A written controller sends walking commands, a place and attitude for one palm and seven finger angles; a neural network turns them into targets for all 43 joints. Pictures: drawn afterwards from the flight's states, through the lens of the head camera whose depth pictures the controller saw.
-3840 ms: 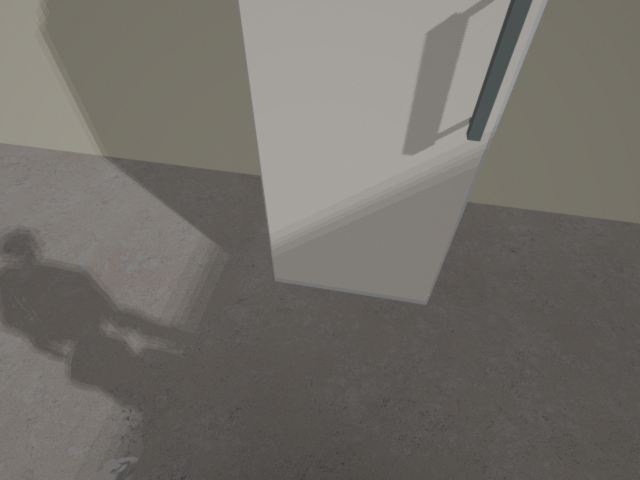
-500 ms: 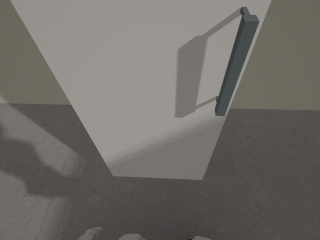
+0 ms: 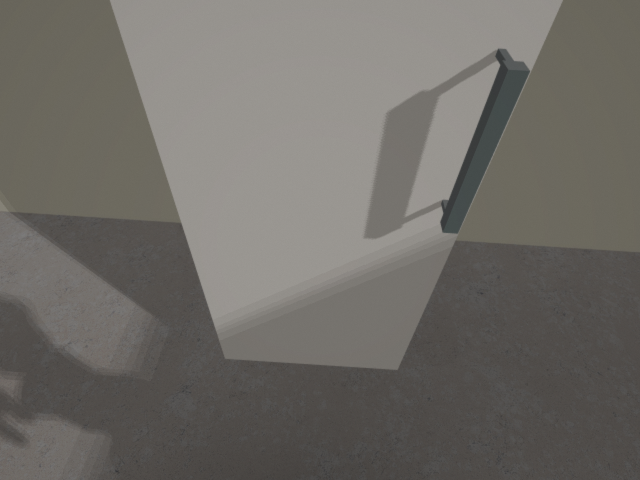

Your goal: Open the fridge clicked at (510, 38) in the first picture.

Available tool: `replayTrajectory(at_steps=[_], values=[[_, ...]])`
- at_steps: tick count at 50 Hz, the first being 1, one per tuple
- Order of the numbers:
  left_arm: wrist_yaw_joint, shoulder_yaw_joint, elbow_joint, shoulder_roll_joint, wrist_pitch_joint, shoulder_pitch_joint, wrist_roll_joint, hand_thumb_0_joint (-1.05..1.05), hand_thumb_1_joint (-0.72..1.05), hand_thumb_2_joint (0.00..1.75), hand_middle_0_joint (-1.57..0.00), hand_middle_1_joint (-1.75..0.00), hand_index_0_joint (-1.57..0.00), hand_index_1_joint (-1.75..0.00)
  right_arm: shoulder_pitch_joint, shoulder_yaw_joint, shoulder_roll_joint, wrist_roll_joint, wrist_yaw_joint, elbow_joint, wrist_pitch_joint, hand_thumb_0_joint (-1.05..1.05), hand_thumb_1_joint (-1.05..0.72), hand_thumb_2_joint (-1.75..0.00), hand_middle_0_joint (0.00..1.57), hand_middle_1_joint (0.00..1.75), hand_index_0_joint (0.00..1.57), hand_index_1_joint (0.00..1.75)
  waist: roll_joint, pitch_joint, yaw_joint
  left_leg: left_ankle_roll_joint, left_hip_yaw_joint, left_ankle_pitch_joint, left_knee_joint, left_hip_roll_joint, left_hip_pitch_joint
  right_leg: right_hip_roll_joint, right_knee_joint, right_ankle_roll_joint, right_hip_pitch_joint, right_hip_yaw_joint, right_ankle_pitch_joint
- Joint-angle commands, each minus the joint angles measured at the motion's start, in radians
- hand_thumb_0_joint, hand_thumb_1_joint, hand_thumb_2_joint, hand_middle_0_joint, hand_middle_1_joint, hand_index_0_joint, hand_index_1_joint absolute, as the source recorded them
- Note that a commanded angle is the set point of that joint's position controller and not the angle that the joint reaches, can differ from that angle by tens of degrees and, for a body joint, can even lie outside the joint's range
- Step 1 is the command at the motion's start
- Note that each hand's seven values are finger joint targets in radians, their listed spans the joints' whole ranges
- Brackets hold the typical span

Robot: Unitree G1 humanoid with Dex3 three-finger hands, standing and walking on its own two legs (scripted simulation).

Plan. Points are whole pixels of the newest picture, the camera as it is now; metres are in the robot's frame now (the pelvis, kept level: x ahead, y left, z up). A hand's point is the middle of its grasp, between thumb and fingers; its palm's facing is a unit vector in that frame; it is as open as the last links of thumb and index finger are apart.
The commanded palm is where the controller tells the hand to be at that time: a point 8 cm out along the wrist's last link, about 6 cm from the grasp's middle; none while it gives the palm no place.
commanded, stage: come to a stop and stand still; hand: right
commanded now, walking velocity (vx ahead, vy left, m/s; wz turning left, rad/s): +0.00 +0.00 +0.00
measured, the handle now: (472, 152) +0.54 -0.19 +0.15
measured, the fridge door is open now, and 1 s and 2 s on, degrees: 0 0 0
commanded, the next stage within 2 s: look again from close up in 0.66 s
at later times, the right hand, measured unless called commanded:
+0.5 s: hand out of the picture -0.01 -0.19 -0.18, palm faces +0.02 +0.98 -0.18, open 7.3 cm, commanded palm none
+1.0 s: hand out of the picture +0.02 -0.17 -0.17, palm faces +0.00 +0.97 -0.24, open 7.3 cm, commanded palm none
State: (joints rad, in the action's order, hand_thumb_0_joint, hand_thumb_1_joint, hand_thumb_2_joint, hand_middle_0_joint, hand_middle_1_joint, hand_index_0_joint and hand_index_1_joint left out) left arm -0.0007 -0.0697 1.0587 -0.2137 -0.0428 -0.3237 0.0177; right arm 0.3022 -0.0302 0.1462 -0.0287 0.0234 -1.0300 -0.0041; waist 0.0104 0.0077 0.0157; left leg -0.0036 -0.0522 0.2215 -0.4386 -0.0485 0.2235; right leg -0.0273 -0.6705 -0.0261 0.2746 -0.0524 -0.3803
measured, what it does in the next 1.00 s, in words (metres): steps on the spot: right foot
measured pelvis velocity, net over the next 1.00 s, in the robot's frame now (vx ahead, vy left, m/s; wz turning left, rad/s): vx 0.01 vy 0.01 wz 0.01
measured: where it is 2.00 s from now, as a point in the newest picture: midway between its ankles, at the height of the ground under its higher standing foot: outside the picture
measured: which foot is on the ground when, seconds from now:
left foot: down 0.00-1.00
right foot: up 0.00-0.04, down 0.06-1.00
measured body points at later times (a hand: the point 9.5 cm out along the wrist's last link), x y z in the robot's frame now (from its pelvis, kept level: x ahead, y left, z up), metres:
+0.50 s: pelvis +0.00 -0.02 +0.00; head +0.00 -0.03 +0.45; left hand -0.01 +0.20 -0.16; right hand -0.01 -0.24 -0.17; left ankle +0.01 +0.12 -0.74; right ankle -0.04 -0.13 -0.74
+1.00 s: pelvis +0.01 +0.01 -0.01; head +0.02 +0.03 +0.44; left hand +0.00 +0.22 -0.17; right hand +0.02 -0.23 -0.15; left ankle +0.01 +0.12 -0.74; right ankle -0.04 -0.13 -0.74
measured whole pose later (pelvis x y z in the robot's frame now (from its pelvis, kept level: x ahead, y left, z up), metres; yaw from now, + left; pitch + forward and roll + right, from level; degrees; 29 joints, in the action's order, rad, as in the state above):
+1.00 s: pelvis +0.01 +0.01 -0.01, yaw +0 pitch -1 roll -1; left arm -0.03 0.01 1.08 -0.16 0.02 -0.30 0.01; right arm 0.25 0.01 0.15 -0.01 0.03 -1.11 -0.02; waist 0.04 -0.04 -0.01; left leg 0.00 -0.05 0.27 -0.52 -0.05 0.23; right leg -0.03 -0.44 -0.02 0.12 -0.06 -0.31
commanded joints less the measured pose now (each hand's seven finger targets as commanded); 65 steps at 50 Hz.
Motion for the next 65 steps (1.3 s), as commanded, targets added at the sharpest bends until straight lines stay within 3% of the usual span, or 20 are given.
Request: replayTrajectory(at_steps=[1, 2, 3, 4, 6, 9, 15, 23, 24, 25, 26, 27, 28, 29, 33, 35, 38, 46, 58, 65], values=[[-0.015, 0.025, -0.032, -0.010, 0.051, -0.036, -0.008, 0.00, 0.90, 0.90, -0.20, -0.30, -0.20, -0.30, 0.018, -0.043, 0.170, 0.015, 0.013, 0.017, -0.006, 0.00, -0.90, -0.90, 0.20, 0.30, 0.20, 0.30, -0.110, -0.003, -0.009, 0.091, 0.167, -0.116, 0.060, -0.172, -0.001, -0.009, 0.335, 0.008, -0.142, 0.019, 0.167], [-0.021, 0.023, -0.018, -0.042, 0.063, -0.067, -0.005, 0.00, 0.90, 0.90, -0.20, -0.30, -0.20, -0.30, 0.020, -0.035, 0.133, 0.022, 0.011, 0.018, -0.003, 0.00, -0.90, -0.90, 0.20, 0.30, 0.20, 0.30, -0.002, 0.032, -0.010, 0.050, 0.103, -0.097, -0.016, -0.100, 0.041, -0.078, 0.356, 0.030, -0.219, 0.090, 0.279], [-0.027, 0.015, -0.018, -0.089, 0.067, -0.064, -0.003, 0.00, 0.90, 0.90, -0.20, -0.30, -0.20, -0.30, 0.039, -0.025, 0.093, 0.023, 0.007, 0.018, 0.000, 0.00, -0.90, -0.90, 0.20, 0.30, 0.20, 0.30, 0.117, 0.053, 0.004, 0.013, 0.043, -0.023, -0.063, -0.047, 0.079, -0.184, 0.346, 0.077, -0.236, 0.192, 0.397], [-0.031, 0.017, -0.023, -0.111, 0.059, -0.028, -0.002, 0.00, 0.90, 0.90, -0.20, -0.30, -0.20, -0.30, 0.026, -0.019, 0.074, 0.021, 0.008, 0.012, 0.003, 0.00, -0.90, -0.90, 0.20, 0.30, 0.20, 0.30, 0.141, 0.025, 0.013, -0.009, 0.001, 0.057, -0.056, -0.030, 0.054, -0.227, 0.365, 0.108, -0.159, 0.202, 0.390], [-0.035, 0.028, -0.008, -0.074, 0.060, 0.022, -0.004, 0.00, 0.90, 0.90, -0.20, -0.30, -0.20, -0.30, -0.013, -0.009, 0.079, 0.011, 0.005, -0.015, 0.009, 0.00, -0.90, -0.90, 0.20, 0.30, 0.20, 0.30, 0.145, -0.037, 0.012, -0.018, -0.006, -0.003, -0.027, -0.031, -0.011, -0.160, 0.396, 0.089, -0.069, 0.142, 0.306], [-0.039, 0.038, 0.011, -0.051, 0.064, 0.004, -0.008, 0.00, 0.90, 0.90, -0.20, -0.30, -0.20, -0.30, 0.020, -0.003, 0.095, 0.014, 0.004, -0.058, 0.003, 0.00, -0.90, -0.90, 0.20, 0.30, 0.20, 0.30, 0.084, -0.060, 0.011, -0.007, 0.027, -0.129, 0.023, -0.053, -0.058, -0.115, 0.356, 0.060, -0.067, 0.095, 0.381], [-0.040, 0.044, 0.047, -0.027, 0.065, -0.020, -0.011, 0.00, 0.90, 0.90, -0.20, -0.30, -0.20, -0.30, 0.025, 0.009, 0.086, 0.015, 0.010, -0.093, 0.000, 0.00, -0.90, -0.90, 0.20, 0.30, 0.20, 0.30, -0.004, -0.094, -0.006, -0.006, 0.049, -0.144, 0.066, -0.066, -0.041, -0.098, 0.363, 0.043, -0.087, 0.076, 0.308], [-0.039, 0.046, 0.060, -0.024, 0.070, -0.020, -0.011, 0.00, 0.90, 0.90, -0.20, -0.30, -0.20, -0.30, 0.032, 0.010, 0.085, 0.015, 0.013, -0.100, -0.003, 0.00, -0.90, -0.90, 0.20, 0.30, 0.20, 0.30, -0.002, -0.082, -0.004, -0.007, 0.052, -0.148, 0.074, -0.068, -0.056, -0.093, 0.370, 0.043, -0.102, 0.069, 0.304], [-0.026, 0.054, -0.019, -0.062, 0.086, 0.050, -0.018, 0.00, 0.90, 0.90, -0.20, -0.30, -0.20, -0.30, 0.087, 0.024, 0.114, 0.005, 0.057, -0.122, -0.027, 0.00, -0.90, -0.90, 0.20, 0.30, 0.20, 0.30, -0.028, -0.108, 0.010, 0.013, 0.101, -0.420, 0.017, -0.111, -0.036, -0.103, 0.173, 0.022, -0.020, 0.041, 0.461], [-0.022, 0.054, -0.034, -0.026, 0.079, -0.019, -0.009, 0.00, 0.90, 0.90, -0.20, -0.30, -0.20, -0.30, 0.059, 0.018, 0.140, 0.012, 0.045, -0.080, -0.034, 0.00, -0.90, -0.90, 0.20, 0.30, 0.20, 0.30, 0.039, -0.026, -0.028, 0.032, 0.092, -0.201, -0.009, -0.113, -0.068, -0.055, 0.245, 0.025, -0.032, 0.056, 0.215], [-0.021, 0.058, -0.026, -0.022, 0.082, -0.015, -0.004, 0.00, 0.90, 0.90, -0.20, -0.30, -0.20, -0.30, 0.034, 0.023, 0.121, 0.014, 0.033, -0.070, -0.029, 0.00, -0.90, -0.90, 0.20, 0.30, 0.20, 0.30, 0.086, -0.075, -0.016, 0.036, 0.075, -0.047, -0.013, -0.085, -0.022, -0.066, 0.294, 0.038, -0.009, 0.070, 0.192], [-0.019, 0.062, -0.031, -0.029, 0.086, -0.039, -0.002, 0.00, 0.90, 0.90, -0.20, -0.30, -0.20, -0.30, 0.047, 0.026, 0.114, 0.011, 0.027, -0.063, -0.026, 0.00, -0.90, -0.90, 0.20, 0.30, 0.20, 0.30, 0.112, -0.037, -0.016, 0.037, 0.056, 0.012, -0.023, -0.060, -0.032, -0.082, 0.299, 0.045, -0.001, 0.090, 0.188], [-0.018, 0.062, -0.040, -0.029, 0.091, -0.040, 0.002, 0.00, 0.90, 0.90, -0.20, -0.30, -0.20, -0.30, 0.037, 0.026, 0.111, 0.010, 0.023, -0.055, -0.027, 0.00, -0.90, -0.90, 0.20, 0.30, 0.20, 0.30, 0.159, -0.023, -0.013, 0.035, 0.042, -0.002, -0.047, -0.050, -0.038, -0.090, 0.302, 0.052, -0.004, 0.101, 0.237], [-0.020, 0.062, -0.047, -0.033, 0.090, -0.037, -0.001, 0.00, 0.90, 0.90, -0.20, -0.30, -0.20, -0.30, 0.036, 0.025, 0.110, 0.011, 0.020, -0.054, -0.024, 0.00, -0.90, -0.90, 0.20, 0.30, 0.20, 0.30, 0.158, -0.010, -0.010, 0.033, 0.031, -0.005, -0.055, -0.043, -0.045, -0.097, 0.309, 0.057, -0.017, 0.103, 0.264], [-0.026, 0.064, -0.051, -0.032, 0.083, -0.050, -0.006, 0.00, 0.90, 0.90, -0.20, -0.30, -0.20, -0.30, 0.008, 0.033, 0.102, 0.014, 0.013, -0.052, -0.024, 0.00, -0.90, -0.90, 0.20, 0.30, 0.20, 0.30, -0.026, -0.080, -0.023, 0.033, 0.051, -0.044, -0.021, -0.053, -0.004, -0.083, 0.297, 0.064, -0.023, 0.093, 0.234], [-0.024, 0.063, -0.045, -0.040, 0.079, -0.051, -0.005, 0.00, 0.90, 0.90, -0.20, -0.30, -0.20, -0.30, 0.011, 0.031, 0.101, 0.015, 0.013, -0.051, -0.023, 0.00, -0.90, -0.90, 0.20, 0.30, 0.20, 0.30, -0.046, -0.112, -0.022, 0.031, 0.060, -0.043, -0.009, -0.056, 0.016, -0.075, 0.304, 0.061, -0.023, 0.083, 0.212], [-0.024, 0.066, -0.031, -0.036, 0.080, -0.053, -0.004, 0.00, 0.90, 0.90, -0.20, -0.30, -0.20, -0.30, 0.016, 0.028, 0.109, 0.016, 0.014, -0.048, -0.022, 0.00, -0.90, -0.90, 0.20, 0.30, 0.20, 0.30, -0.006, -0.121, -0.017, 0.032, 0.063, -0.054, -0.009, -0.056, 0.010, -0.071, 0.316, 0.059, -0.030, 0.077, 0.223], [-0.026, 0.067, -0.006, -0.034, 0.078, -0.046, -0.003, 0.00, 0.90, 0.90, -0.20, -0.30, -0.20, -0.30, 0.013, 0.018, 0.128, 0.018, 0.013, -0.047, -0.029, 0.00, -0.90, -0.90, 0.20, 0.30, 0.20, 0.30, -0.044, -0.062, -0.015, 0.038, 0.078, -0.153, 0.001, -0.072, -0.028, -0.066, 0.302, 0.049, -0.079, 0.051, 0.250], [-0.029, 0.063, 0.023, -0.027, 0.072, -0.029, -0.004, 0.00, 0.90, 0.90, -0.20, -0.30, -0.20, -0.30, -0.005, 0.009, 0.145, 0.017, 0.012, -0.050, -0.033, 0.00, -0.90, -0.90, 0.20, 0.30, 0.20, 0.30, -0.036, -0.035, -0.017, 0.048, 0.084, -0.252, 0.020, -0.078, -0.062, -0.071, 0.288, 0.032, -0.108, 0.029, 0.271], [-0.031, 0.062, 0.033, -0.034, 0.071, -0.017, -0.004, 0.00, 0.90, 0.90, -0.20, -0.30, -0.20, -0.30, -0.016, 0.006, 0.154, 0.018, 0.011, -0.051, -0.032, 0.00, -0.90, -0.90, 0.20, 0.30, 0.20, 0.30, -0.010, -0.048, -0.015, 0.051, 0.087, -0.241, 0.037, -0.080, -0.059, -0.072, 0.289, 0.027, -0.105, 0.030, 0.272]])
